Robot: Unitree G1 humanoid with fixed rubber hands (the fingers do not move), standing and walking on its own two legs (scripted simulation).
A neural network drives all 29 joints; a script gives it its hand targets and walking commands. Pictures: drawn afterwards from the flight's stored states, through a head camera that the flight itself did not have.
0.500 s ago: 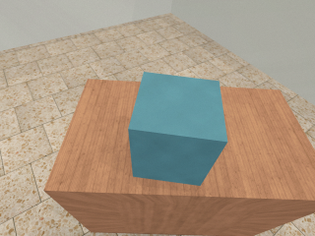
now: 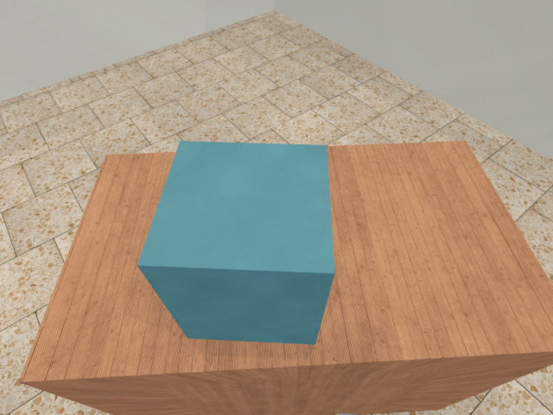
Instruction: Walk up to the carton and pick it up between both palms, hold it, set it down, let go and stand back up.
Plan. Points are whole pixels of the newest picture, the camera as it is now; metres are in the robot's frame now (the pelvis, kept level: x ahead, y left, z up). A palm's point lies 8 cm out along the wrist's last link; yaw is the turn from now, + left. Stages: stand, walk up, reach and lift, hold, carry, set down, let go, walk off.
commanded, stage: walk up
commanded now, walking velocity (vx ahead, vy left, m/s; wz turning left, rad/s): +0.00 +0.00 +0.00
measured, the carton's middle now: (251, 249) +0.34 +0.04 +0.02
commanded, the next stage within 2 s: none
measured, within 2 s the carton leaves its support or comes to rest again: neither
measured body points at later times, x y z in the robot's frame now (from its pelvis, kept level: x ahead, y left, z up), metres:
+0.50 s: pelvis +0.04 -0.01 +0.01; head +0.05 +0.00 +0.46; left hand +0.02 +0.20 -0.15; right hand +0.02 -0.21 -0.15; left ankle +0.01 +0.09 -0.73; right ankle +0.07 -0.12 -0.73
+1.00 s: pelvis +0.06 +0.00 +0.01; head +0.07 +0.00 +0.46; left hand +0.03 +0.20 -0.16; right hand +0.02 -0.20 -0.15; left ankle +0.01 +0.09 -0.73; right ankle +0.07 -0.12 -0.73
